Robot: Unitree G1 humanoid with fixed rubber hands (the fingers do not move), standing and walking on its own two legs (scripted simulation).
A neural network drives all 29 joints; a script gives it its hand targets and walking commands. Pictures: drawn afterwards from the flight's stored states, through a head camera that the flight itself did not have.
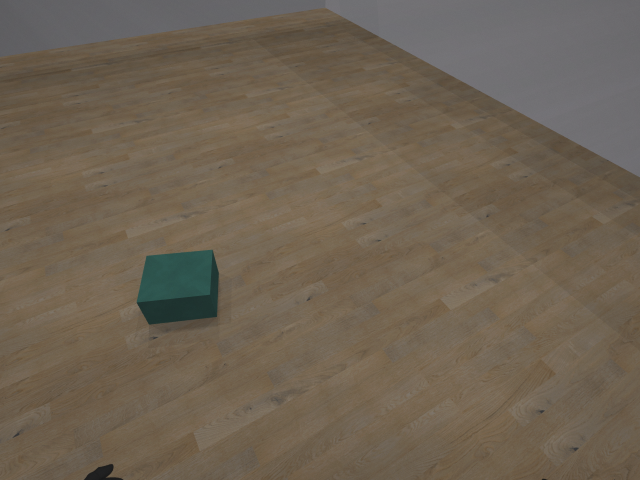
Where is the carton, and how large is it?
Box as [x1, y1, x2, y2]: [137, 250, 218, 324]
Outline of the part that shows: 212,250 146,256 137,303 149,324 216,316 218,272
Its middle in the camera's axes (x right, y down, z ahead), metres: -0.53 +0.16 +1.46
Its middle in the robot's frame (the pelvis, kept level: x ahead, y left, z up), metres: +0.92 +0.55 -0.71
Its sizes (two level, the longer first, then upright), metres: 0.246 0.216 0.142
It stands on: the floor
